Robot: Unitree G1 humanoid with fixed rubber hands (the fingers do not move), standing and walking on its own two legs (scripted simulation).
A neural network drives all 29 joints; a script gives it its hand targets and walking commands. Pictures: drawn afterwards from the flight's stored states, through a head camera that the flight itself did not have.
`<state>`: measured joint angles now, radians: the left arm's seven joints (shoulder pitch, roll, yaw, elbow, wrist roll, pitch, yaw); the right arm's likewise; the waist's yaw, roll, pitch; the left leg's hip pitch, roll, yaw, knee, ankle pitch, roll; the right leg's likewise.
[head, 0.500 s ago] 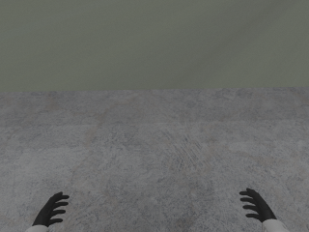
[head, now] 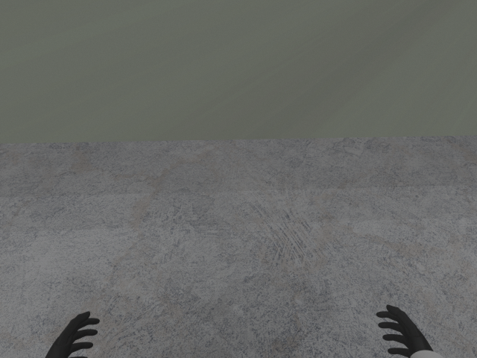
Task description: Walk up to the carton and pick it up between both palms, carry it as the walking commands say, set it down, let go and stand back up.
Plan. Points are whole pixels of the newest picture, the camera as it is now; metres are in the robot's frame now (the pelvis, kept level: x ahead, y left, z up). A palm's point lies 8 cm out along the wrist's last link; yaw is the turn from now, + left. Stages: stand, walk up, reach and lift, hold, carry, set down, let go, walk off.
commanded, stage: stand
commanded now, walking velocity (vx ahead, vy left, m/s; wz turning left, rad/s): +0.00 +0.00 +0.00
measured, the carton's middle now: out of the picture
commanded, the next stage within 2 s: walk up in 0.36 s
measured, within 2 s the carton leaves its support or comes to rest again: neither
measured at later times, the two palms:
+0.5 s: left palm out of the picture +0.11 +0.30 -0.09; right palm out of the picture +0.11 -0.31 -0.09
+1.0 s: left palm (194, 239) +0.33 +0.09 -0.04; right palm out of the picture -0.03 -0.48 -0.08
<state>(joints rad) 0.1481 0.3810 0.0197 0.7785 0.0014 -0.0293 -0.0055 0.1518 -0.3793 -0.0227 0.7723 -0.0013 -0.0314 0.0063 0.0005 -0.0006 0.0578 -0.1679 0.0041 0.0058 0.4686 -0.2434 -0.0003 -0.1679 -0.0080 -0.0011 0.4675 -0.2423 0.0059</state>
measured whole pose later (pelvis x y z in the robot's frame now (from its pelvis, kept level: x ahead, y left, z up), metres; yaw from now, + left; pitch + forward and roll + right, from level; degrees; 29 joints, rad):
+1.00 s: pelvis +0.03 -0.12 -0.02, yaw -28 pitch +0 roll +0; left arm 0.14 0.48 0.06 0.55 0.03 0.06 -0.15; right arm 0.31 -0.57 -0.08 0.64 -0.03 -0.06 -0.02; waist 0.03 0.06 0.03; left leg -0.40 0.16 0.08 1.03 -0.55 0.00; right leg -0.42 -0.02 0.01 0.64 -0.23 -0.01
